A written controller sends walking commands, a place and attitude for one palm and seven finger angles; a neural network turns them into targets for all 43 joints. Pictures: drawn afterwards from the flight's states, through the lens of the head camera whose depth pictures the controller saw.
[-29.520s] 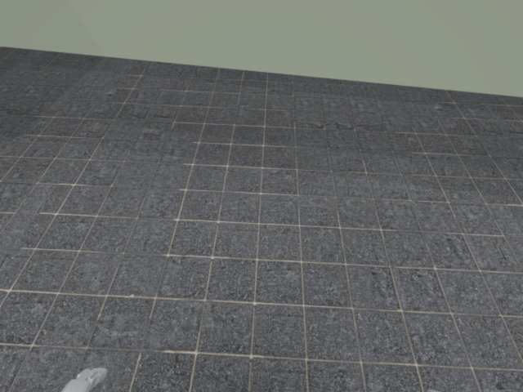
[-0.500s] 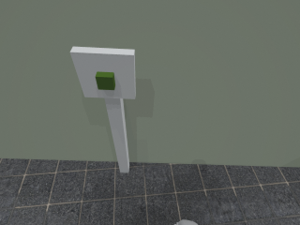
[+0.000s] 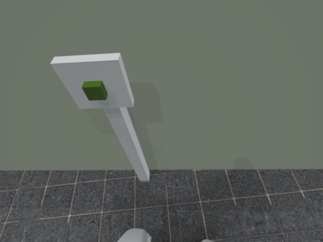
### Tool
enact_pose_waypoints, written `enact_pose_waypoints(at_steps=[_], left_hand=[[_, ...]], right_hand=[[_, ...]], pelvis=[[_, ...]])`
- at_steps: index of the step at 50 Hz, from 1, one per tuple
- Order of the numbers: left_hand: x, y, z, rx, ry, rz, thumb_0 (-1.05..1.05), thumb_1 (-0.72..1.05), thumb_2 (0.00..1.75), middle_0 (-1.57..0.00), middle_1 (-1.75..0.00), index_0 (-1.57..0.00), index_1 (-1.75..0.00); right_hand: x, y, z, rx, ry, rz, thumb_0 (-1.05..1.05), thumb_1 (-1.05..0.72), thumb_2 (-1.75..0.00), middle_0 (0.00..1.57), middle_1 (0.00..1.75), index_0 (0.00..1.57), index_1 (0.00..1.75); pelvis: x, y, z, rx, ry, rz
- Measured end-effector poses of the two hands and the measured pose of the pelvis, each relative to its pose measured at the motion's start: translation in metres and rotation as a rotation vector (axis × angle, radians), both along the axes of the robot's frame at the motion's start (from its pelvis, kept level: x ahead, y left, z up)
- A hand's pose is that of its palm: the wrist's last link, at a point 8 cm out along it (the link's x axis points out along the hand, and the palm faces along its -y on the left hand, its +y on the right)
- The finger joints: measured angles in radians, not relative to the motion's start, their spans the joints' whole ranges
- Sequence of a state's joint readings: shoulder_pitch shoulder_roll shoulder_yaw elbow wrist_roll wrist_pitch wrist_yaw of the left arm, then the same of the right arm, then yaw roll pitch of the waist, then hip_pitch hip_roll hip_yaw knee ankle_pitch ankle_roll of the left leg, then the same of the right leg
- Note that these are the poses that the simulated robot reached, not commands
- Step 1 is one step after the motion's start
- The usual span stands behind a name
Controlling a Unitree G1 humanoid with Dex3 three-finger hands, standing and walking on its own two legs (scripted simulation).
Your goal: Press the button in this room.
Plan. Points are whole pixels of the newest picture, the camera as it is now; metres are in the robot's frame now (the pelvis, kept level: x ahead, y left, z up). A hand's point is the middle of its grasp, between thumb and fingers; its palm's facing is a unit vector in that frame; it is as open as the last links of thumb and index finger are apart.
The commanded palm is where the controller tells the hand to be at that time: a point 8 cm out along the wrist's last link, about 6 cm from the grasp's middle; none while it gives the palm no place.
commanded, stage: come to a stop and stand still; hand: left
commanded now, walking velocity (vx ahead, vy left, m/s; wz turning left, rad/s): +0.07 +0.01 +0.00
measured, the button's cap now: (95, 89) +0.48 +0.22 +0.09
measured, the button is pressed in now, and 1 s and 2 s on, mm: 0 0 0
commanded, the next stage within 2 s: look again from close up in 0.66 s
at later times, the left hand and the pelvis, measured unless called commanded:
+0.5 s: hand out of the picture -0.05 +0.25 -0.18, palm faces +0.02 -0.98 -0.21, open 7.4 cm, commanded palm none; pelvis -0.03 +0.06 +0.00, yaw -1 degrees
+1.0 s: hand out of the picture -0.05 +0.24 -0.18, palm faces -0.02 -0.98 -0.20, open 7.3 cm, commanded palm none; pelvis -0.07 +0.07 +0.00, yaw -1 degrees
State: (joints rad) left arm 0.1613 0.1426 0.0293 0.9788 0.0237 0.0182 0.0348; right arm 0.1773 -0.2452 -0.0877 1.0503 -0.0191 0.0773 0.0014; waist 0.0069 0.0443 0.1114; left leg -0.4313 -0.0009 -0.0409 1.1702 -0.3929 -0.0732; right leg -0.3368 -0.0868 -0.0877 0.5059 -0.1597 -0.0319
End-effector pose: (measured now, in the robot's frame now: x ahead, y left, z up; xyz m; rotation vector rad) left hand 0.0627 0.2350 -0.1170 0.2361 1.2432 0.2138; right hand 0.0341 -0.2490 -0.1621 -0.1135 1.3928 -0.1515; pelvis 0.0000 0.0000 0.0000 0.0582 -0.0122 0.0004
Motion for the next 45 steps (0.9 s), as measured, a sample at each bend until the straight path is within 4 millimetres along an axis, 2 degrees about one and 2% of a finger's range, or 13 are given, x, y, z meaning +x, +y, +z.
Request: enact_pose_waypoints(at_steps=[5,9,12,16,21,24,29,38,45], left_hand=[[-0.027,0.018,-0.005,-0.014,0.009,0.021,0.0,0.91,0.9,-0.2,-0.3,-0.2,-0.3],[-0.051,0.039,-0.019,-0.042,0.028,0.04,0.0,0.91,0.9,-0.2,-0.3,-0.2,-0.3],[-0.068,0.056,-0.034,-0.066,0.058,0.056,0.0,0.91,0.9,-0.2,-0.3,-0.2,-0.3],[-0.088,0.066,-0.033,-0.089,0.114,0.064,0.0,0.91,0.9,-0.2,-0.3,-0.2,-0.3],[-0.107,0.067,-0.03,-0.099,0.168,0.061,0.0,0.91,0.9,-0.19,-0.3,-0.19,-0.3],[-0.111,0.062,-0.029,-0.096,0.202,0.043,0.0,0.91,0.9,-0.19,-0.3,-0.19,-0.3],[-0.106,0.05,-0.023,-0.09,0.197,0.008,0.0,0.91,0.9,-0.19,-0.3,-0.19,-0.3],[-0.099,0.045,-0.024,-0.086,0.14,-0.006,0.01,0.94,0.9,-0.2,-0.3,-0.2,-0.3],[-0.112,0.048,-0.029,-0.087,0.111,-0.033,0.01,0.94,0.9,-0.2,-0.3,-0.2,-0.3]], right_hand=[[0.002,0.008,0.012,-0.024,-0.054,0.028,0.0,-0.91,-0.89,0.2,0.3,0.2,0.3],[-0.005,0.026,0.021,-0.057,-0.098,0.043,0.0,-0.91,-0.89,0.2,0.3,0.2,0.3],[-0.021,0.044,0.025,-0.081,-0.111,0.035,0.0,-0.91,-0.89,0.2,0.3,0.2,0.3],[-0.047,0.071,0.033,-0.069,-0.062,0.025,0.0,-0.91,-0.89,0.2,0.3,0.2,0.3],[-0.066,0.094,0.027,-0.04,0.003,0.016,0.01,-0.91,-0.89,0.2,0.3,0.2,0.3],[-0.076,0.099,0.02,-0.021,0.022,-0.01,0.01,-0.92,-0.89,0.2,0.3,0.2,0.3],[-0.091,0.104,0.009,0.015,0.044,-0.056,0.01,-0.92,-0.89,0.2,0.3,0.2,0.3],[-0.107,0.106,0.014,0.028,0.051,-0.054,0.0,-0.91,-0.89,0.2,0.3,0.2,0.3],[-0.108,0.094,0.014,-0.006,-0.011,-0.015,0.01,-0.91,-0.89,0.2,0.3,0.2,0.3]], pelvis=[[-0.012,0.011,0.001,-0.006,0.004,-0.003],[-0.024,0.028,-0.003,-0.033,0.008,-0.005],[-0.032,0.043,-0.008,-0.054,0.003,-0.005],[-0.033,0.054,0.002,-0.065,0.007,-0.002],[-0.032,0.063,0.004,-0.052,0.025,-0.014],[-0.032,0.065,0.001,-0.037,0.029,-0.022],[-0.035,0.067,0.001,-0.052,0.019,-0.022],[-0.043,0.059,0.003,-0.051,-0.01,-0.023],[-0.062,0.063,-0.002,-0.064,-0.008,-0.02]])
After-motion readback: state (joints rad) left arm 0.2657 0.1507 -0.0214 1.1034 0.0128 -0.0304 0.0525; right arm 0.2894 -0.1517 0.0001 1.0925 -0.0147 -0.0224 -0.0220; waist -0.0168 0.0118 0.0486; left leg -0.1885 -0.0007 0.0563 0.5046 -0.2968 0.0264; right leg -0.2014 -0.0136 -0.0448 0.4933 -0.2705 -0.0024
